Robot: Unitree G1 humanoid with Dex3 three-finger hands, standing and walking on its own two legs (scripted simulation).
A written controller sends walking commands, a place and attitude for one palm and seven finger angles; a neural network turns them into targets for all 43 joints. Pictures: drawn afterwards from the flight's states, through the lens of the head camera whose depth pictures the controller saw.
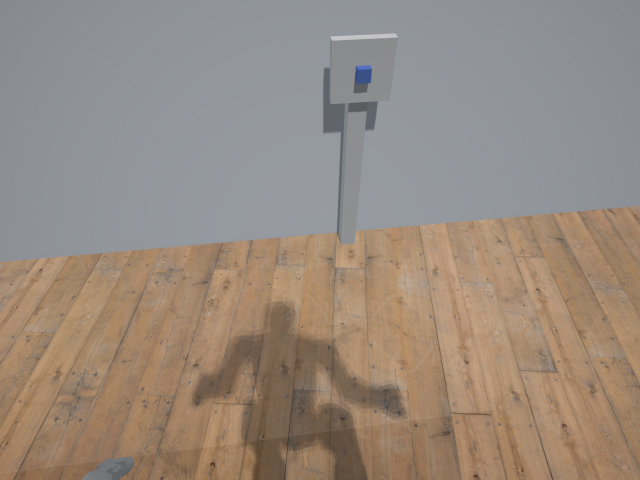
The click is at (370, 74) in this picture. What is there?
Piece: button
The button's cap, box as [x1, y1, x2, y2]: [355, 65, 371, 83]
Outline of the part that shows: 369,65 356,66 355,79 357,83 370,82 371,68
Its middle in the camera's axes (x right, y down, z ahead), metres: +0.12 -0.46 +1.09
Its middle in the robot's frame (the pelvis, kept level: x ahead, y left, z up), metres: +1.13 -0.06 -0.01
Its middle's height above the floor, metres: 0.76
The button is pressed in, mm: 0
